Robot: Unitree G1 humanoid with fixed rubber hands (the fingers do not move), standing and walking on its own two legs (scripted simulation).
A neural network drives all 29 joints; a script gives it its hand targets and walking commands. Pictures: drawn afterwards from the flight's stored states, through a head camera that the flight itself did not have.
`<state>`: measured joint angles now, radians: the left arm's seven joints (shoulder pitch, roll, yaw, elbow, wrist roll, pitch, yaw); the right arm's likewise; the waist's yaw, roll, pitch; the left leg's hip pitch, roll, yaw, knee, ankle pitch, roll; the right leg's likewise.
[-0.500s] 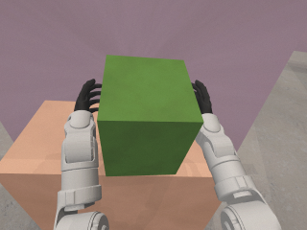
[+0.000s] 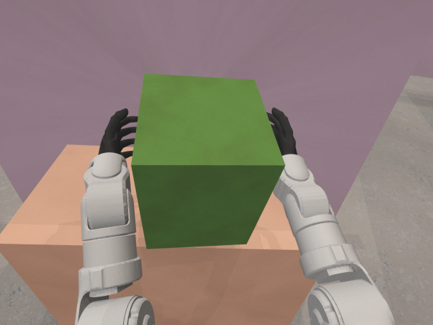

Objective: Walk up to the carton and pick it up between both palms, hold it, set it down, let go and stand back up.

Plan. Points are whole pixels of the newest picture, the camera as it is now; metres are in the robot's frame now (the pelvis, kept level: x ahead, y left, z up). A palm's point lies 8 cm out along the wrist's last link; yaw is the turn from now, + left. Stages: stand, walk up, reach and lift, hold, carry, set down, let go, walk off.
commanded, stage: hold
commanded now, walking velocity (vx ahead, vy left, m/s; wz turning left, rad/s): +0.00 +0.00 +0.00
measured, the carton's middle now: (199, 166) +0.38 +0.02 +0.16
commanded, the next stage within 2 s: none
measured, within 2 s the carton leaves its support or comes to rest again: neither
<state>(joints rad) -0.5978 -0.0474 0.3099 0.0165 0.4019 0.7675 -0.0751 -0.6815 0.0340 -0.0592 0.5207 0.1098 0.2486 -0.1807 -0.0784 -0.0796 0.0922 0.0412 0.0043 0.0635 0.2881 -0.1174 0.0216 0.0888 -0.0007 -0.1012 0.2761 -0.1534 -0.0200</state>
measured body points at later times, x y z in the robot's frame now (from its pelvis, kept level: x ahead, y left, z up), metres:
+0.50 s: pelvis +0.01 +0.00 +0.00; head -0.04 +0.03 +0.45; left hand +0.37 +0.17 +0.20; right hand +0.37 -0.13 +0.20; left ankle +0.05 +0.10 -0.75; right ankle +0.02 -0.10 -0.75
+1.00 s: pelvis +0.01 +0.00 +0.00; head -0.04 +0.03 +0.45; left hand +0.37 +0.16 +0.20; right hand +0.38 -0.13 +0.20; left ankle +0.05 +0.10 -0.75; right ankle +0.02 -0.10 -0.75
